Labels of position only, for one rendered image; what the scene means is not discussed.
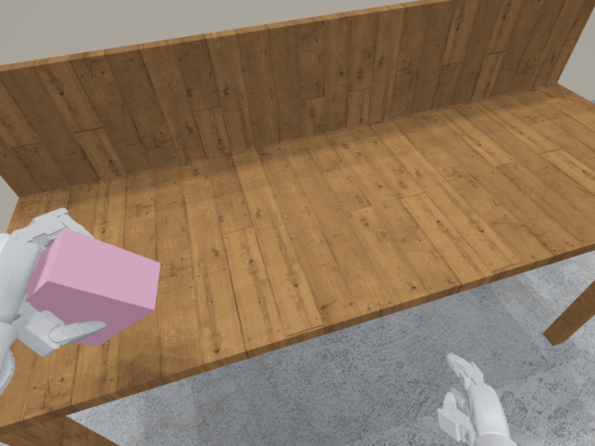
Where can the robot right hand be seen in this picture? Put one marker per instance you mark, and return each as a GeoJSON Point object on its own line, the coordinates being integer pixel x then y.
{"type": "Point", "coordinates": [483, 412]}

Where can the sponge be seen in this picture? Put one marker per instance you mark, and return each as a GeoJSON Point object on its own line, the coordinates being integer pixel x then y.
{"type": "Point", "coordinates": [79, 278]}

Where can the robot left hand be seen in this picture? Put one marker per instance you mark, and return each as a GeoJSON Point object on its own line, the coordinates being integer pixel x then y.
{"type": "Point", "coordinates": [19, 253]}

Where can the robot left forearm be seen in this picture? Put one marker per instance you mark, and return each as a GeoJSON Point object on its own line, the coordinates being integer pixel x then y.
{"type": "Point", "coordinates": [8, 336]}

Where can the table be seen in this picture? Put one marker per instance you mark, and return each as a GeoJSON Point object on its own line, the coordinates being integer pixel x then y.
{"type": "Point", "coordinates": [297, 178]}

